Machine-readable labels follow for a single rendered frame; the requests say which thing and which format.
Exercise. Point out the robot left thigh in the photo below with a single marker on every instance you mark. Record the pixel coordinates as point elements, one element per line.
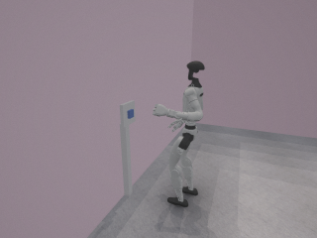
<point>177,151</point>

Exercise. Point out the panel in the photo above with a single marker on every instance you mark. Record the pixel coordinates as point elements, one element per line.
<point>125,144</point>

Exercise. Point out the button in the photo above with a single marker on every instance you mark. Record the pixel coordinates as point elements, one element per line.
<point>130,113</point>

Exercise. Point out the left robot forearm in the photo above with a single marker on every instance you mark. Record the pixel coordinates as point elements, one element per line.
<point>188,116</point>

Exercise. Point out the robot head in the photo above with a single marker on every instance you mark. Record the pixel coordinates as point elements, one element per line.
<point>194,66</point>

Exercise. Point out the left robot hand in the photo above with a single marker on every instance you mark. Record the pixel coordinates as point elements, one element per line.
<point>160,110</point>

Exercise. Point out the robot left upper arm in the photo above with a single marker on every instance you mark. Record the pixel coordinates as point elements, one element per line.
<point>191,95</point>

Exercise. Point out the right robot hand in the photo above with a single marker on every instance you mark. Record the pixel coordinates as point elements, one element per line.
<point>175,127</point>

